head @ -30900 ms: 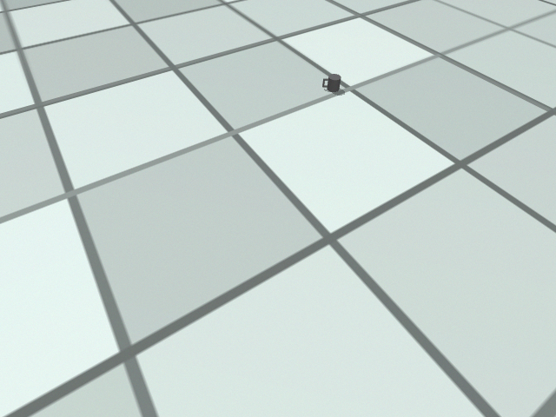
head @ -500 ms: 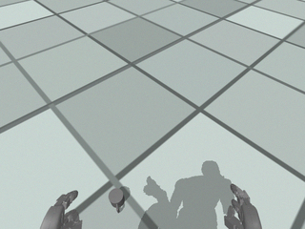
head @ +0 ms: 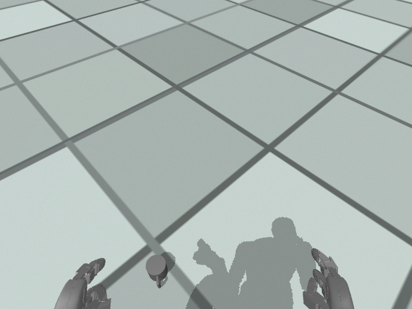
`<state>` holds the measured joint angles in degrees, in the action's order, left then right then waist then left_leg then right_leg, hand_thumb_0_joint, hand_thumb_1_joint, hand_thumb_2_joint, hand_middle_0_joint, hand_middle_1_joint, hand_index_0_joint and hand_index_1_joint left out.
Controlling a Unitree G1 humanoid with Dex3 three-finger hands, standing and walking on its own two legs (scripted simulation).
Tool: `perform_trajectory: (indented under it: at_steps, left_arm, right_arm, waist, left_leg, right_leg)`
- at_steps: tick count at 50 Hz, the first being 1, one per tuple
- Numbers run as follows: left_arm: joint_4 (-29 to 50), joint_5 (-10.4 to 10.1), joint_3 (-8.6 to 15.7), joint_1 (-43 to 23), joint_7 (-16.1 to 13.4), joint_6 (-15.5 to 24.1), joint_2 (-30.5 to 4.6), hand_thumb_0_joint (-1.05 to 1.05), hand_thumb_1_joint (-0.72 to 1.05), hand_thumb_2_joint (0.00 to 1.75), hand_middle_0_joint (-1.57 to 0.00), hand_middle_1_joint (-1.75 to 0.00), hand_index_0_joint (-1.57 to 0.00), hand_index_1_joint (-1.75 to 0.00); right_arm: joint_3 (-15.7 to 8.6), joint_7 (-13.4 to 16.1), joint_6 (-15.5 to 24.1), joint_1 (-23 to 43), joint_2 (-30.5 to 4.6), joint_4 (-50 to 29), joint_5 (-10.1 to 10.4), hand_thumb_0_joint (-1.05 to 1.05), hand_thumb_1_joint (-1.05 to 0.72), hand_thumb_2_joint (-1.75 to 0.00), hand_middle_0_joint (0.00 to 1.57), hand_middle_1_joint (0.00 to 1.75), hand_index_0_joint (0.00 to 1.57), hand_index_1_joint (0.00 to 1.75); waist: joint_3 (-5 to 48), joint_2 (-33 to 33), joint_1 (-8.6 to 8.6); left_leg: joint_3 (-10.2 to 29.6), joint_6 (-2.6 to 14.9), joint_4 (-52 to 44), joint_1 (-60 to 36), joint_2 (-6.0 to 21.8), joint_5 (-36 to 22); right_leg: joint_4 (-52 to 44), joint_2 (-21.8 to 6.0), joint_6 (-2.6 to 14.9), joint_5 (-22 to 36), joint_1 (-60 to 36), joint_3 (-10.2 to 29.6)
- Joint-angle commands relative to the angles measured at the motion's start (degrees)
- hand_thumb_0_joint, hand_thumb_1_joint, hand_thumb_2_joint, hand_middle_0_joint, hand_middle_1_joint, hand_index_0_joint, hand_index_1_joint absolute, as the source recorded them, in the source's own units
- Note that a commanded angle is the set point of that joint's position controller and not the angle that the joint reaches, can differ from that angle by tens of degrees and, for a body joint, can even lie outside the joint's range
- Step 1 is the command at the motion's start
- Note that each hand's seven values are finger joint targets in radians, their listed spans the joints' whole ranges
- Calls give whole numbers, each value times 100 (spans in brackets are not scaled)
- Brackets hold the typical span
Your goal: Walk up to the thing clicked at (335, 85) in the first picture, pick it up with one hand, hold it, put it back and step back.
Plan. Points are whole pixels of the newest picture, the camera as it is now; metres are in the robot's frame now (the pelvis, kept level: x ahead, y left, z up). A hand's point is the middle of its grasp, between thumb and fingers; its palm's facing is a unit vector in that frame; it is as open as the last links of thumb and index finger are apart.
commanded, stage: home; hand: left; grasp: from above
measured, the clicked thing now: (157, 272) +0.40 +0.19 -0.67
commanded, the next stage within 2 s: stand in 0.12 s
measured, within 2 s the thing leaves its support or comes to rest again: neither
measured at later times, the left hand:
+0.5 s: hand out of the picture +0.10 +0.24 -0.10, palm faces +0.02 -0.94 -0.34, open 7.4 cm
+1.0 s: hand out of the picture +0.02 +0.25 -0.10, palm faces +0.03 -0.94 -0.33, open 7.4 cm
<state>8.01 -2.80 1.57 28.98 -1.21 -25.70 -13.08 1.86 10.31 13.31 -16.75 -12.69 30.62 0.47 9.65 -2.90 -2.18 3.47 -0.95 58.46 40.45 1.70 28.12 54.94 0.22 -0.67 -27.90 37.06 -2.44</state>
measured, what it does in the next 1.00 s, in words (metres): rises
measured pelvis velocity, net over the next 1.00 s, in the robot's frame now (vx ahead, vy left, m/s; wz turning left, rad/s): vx -0.01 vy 0.01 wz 0.00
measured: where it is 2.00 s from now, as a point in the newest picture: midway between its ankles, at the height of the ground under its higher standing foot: outside the picture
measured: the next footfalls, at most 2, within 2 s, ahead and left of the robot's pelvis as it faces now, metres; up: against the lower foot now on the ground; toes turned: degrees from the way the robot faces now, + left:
none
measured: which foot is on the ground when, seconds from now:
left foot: down 0.00-1.00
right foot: down 0.00-1.00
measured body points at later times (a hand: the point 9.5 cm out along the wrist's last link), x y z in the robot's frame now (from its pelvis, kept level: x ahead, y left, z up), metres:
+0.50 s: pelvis -0.01 +0.00 +0.03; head +0.00 +0.01 +0.48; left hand +0.10 +0.28 -0.08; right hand +0.10 -0.28 -0.08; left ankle +0.01 +0.12 -0.68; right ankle +0.00 -0.13 -0.68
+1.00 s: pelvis -0.01 +0.01 +0.06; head -0.02 +0.01 +0.51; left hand +0.02 +0.30 -0.08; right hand +0.05 -0.27 -0.08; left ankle +0.01 +0.12 -0.68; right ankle +0.00 -0.13 -0.68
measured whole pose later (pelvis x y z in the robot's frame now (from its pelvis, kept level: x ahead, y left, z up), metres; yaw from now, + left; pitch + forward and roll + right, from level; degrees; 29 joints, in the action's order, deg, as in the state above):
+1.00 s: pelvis -0.01 +0.01 +0.06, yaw +0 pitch -4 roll +0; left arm -64.5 2.1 2.1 11.2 -1.6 -0.3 -16.3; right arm -1.4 1.0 0.2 -9.5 -16.7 62.5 -1.4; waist -3.2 -1.0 1.1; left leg 1.0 0.5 23.7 8.4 -0.7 11.1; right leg 22.6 -2.4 -2.1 -11.8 6.5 -0.7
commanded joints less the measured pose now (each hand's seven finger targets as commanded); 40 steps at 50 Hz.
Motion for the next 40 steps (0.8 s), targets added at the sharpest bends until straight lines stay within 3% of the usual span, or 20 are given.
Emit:
perform_trajectory:
  at_steps: [1,4,5,7,9,10,11,12,13,15,17,23,26,28,32,36,40]
  left_arm:
    - [999,15,308,-57,-65,309,-532,0,90,90,-20,-30,-20,-30]
    - [1037,6,358,-105,-59,283,-582,0,90,90,-20,-30,-20,-30]
    - [1229,9,482,-142,-77,299,-734,0,90,90,-20,-30,-20,-30]
    - [875,11,234,62,-40,228,-448,0,90,90,-20,-30,-20,-30]
    - [1221,-7,428,-150,-59,238,-662,0,90,90,-20,-30,-20,-30]
    - [1057,-5,350,-87,-45,227,-603,0,90,90,-20,-30,-20,-30]
    - [-953,677,322,-1830,-269,1449,-1122,0,90,90,-20,-30,-20,-30]
    - [-1876,706,450,-1200,-247,1850,-1229,0,90,90,-20,-30,-20,-30]
    - [-2156,692,420,-1223,-203,2035,-1268,0,90,90,-20,-30,-20,-30]
    - [-2639,706,337,-1432,-141,2270,-1273,0,90,90,-20,-30,-20,-30]
    - [-3146,618,366,-1687,-96,2304,-1253,0,90,90,-20,-30,-20,-30]
    - [-4564,553,347,-1799,-112,2531,-1093,0,90,90,-20,-30,-20,-30]
    - [-5117,544,353,-1787,-114,2625,-1177,0,90,90,-20,-30,-20,-30]
    - [-5392,508,345,-1882,-117,2642,-1202,0,90,90,-20,-30,-20,-30]
    - [-5919,482,323,-1836,-127,2659,-1261,0,90,90,-20,-30,-20,-30]
    - [-6340,464,297,-1885,-130,2633,-1279,0,90,90,-20,-30,-20,-30]
    - [-6633,468,257,-1840,-121,2653,-1300,0,90,90,-20,-30,-20,-30]
  right_arm:
    - [-324,79,301,315,-672,-866,-18,0,-90,-90,20,30,20,30]
    - [-321,85,290,358,-668,-883,-18,0,-90,-90,20,30,20,30]
    - [-363,83,293,379,-730,-971,-18,0,-90,-90,20,30,20,30]
    - [-313,73,283,333,-660,-913,-16,0,-90,-90,20,30,20,30]
    - [-334,81,293,373,-697,-928,-5,0,-90,-90,20,30,20,30]
    - [-325,77,282,375,-682,-937,-2,0,-90,-90,20,30,20,30]
    - [-536,-264,-318,752,-1326,512,-701,0,-90,-90,20,30,20,30]
    - [-634,-448,-552,784,-1364,541,-690,0,-90,-90,20,30,20,30]
    - [-664,-535,-675,733,-1412,395,-717,0,-90,-90,20,30,20,30]
    - [-638,-742,-761,671,-1263,668,-518,0,-90,-90,20,30,20,30]
    - [-631,-876,-811,699,-1197,838,-365,0,-90,-90,20,30,20,30]
    - [-677,-923,-960,898,-1274,1419,-365,0,-90,-90,20,30,20,30]
    - [-669,-886,-1042,832,-1266,1695,-323,0,-90,-90,20,30,20,30]
    - [-658,-858,-1081,750,-1313,1882,-304,0,-90,-90,20,30,20,30]
    - [-636,-834,-1144,777,-1368,2207,-271,0,-90,-90,20,30,20,30]
    - [-621,-819,-1177,775,-1431,2465,-246,0,-90,-90,20,30,20,30]
    - [-600,-830,-1186,821,-1452,2660,-217,0,-90,-90,20,30,20,30]
  waist:
    - [365,87,-33]
    - [355,47,-10]
    - [525,33,24]
    - [347,117,-42]
    - [368,76,26]
    - [407,75,-35]
    - [-944,366,426]
    - [-473,766,447]
    - [-480,811,275]
    - [-245,522,297]
    - [-396,623,328]
    - [-552,-39,423]
    - [-659,277,372]
    - [-818,216,289]
    - [-933,175,303]
    - [-1148,108,279]
    - [-1246,155,304]
  left_leg:
    - [-68,153,-940,-675,-125,-1381]
    - [-94,154,-917,-640,-136,-1320]
    - [-119,157,-887,-698,-148,-1390]
    - [-111,161,-891,-627,-151,-1316]
    - [-120,163,-914,-620,-151,-1214]
    - [-113,174,-905,-628,-161,-1218]
    - [120,412,-1384,-889,111,-2272]
    - [-99,484,-1273,-1112,17,-2085]
    - [1,489,-1305,-1175,-38,-1787]
    - [8,483,-1484,-1603,-86,-1599]
    - [0,438,-1736,-1805,-102,-1364]
    - [529,477,-2659,-2061,267,-1566]
    - [328,395,-2702,-2376,179,-1894]
    - [320,361,-2958,-2494,183,-1812]
    - [384,330,-3360,-2756,259,-1783]
    - [470,307,-3849,-2751,330,-1350]
    - [451,278,-4006,-2883,332,-1450]
  right_leg:
    - [-859,146,77,1261,-221,-135]
    - [-890,134,66,1209,-197,-129]
    - [-897,125,68,1281,-276,-104]
    - [-910,128,62,1228,-187,-114]
    - [-934,120,63,1125,-208,-109]
    - [-945,118,58,1137,-216,-100]
    - [-1126,-254,322,1206,-1093,328]
    - [-1460,-406,484,1120,-1321,732]
    - [-1604,-405,606,1050,-1125,955]
    - [-1532,-556,536,1313,-1509,968]
    - [-1743,-537,421,1002,-1381,884]
    - [-1973,-365,169,1368,-2014,482]
    - [-2406,-474,213,1790,-2229,592]
    - [-2666,-503,224,1751,-2285,646]
    - [-3057,-522,181,1812,-2575,606]
    - [-3269,-514,129,1674,-2808,556]
    - [-3466,-551,111,1729,-2880,569]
